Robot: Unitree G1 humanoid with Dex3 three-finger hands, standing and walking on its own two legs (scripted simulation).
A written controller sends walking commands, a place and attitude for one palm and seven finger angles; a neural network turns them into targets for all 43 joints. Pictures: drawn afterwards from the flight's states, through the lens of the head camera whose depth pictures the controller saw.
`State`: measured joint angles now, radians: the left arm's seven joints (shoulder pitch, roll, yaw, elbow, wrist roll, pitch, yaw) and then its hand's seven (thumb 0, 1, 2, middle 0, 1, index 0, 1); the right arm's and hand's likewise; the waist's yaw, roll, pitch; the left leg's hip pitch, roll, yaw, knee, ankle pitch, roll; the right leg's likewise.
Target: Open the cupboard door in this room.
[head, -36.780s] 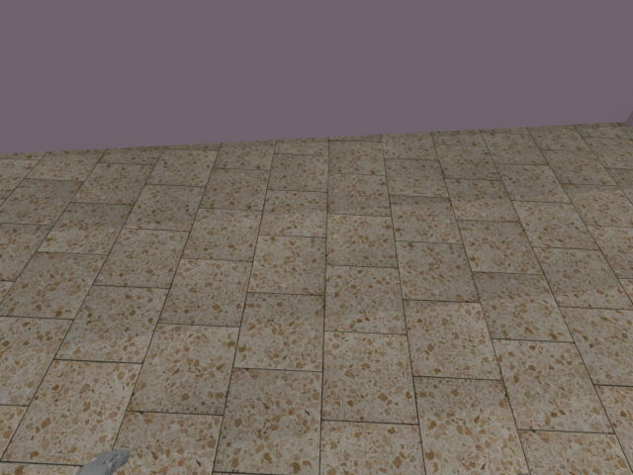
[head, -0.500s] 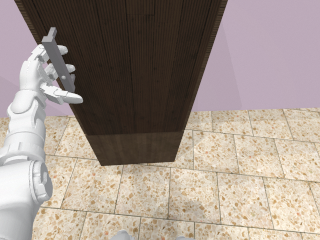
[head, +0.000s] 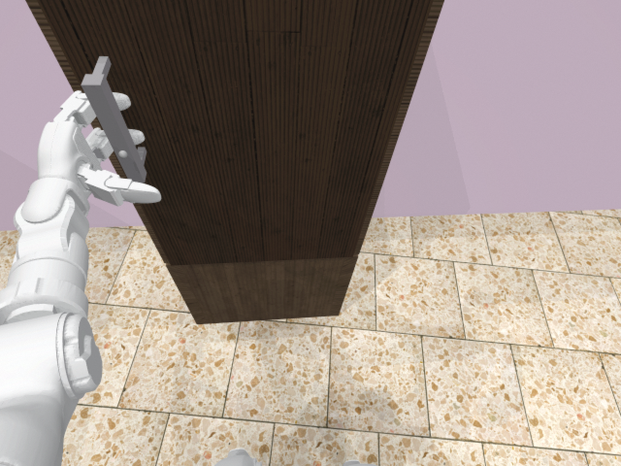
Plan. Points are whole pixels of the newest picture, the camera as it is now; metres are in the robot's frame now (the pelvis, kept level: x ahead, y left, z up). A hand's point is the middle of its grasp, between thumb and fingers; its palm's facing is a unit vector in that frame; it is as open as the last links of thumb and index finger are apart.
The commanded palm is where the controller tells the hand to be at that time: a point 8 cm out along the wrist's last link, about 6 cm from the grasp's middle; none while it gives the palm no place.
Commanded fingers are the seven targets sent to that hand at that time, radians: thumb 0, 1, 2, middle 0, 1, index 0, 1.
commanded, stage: close the thumb around the handle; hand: left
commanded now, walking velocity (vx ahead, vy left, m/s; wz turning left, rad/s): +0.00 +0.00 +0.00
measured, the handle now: (121, 124) +0.53 +0.22 +0.12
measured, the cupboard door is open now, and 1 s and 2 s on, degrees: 0 2 14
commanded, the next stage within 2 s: pull the door open along its arc in 0.66 s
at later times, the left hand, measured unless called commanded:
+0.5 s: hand (131, 157) +0.47 +0.20 +0.12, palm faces +0.05 -1.00 +0.00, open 6.9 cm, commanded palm +0.44 +0.25 +0.12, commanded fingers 0.00 0.90 0.90 -0.40 -1.35 -0.40 -1.35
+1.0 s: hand (131, 164) +0.46 +0.20 +0.12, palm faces +0.03 -1.00 +0.00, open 5.8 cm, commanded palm +0.41 +0.25 +0.12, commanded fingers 0.00 0.90 0.90 -0.40 -1.35 -0.40 -1.35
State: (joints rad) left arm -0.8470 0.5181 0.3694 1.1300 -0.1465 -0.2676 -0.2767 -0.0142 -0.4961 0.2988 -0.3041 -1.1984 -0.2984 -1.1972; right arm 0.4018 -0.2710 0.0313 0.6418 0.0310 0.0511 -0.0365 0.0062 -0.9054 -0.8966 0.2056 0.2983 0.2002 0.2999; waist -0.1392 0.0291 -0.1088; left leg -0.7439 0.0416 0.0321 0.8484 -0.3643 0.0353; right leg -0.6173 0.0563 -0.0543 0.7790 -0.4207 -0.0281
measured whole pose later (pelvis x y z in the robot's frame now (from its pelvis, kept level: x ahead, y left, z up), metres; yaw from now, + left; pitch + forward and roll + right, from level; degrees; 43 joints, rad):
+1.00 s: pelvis +0.00 -0.01 +0.00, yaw -1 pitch +13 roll -2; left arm -0.72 0.46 0.36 1.00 -0.18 -0.27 -0.27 0.01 0.74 0.80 -0.34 -1.33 -0.34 -1.33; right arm 0.40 -0.28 0.02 0.63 0.04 0.06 -0.04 0.01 -0.91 -0.90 0.20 0.30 0.20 0.30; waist -0.12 0.03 -0.12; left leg -0.68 0.05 0.05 0.81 -0.35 0.02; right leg -0.57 0.06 -0.04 0.76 -0.41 -0.04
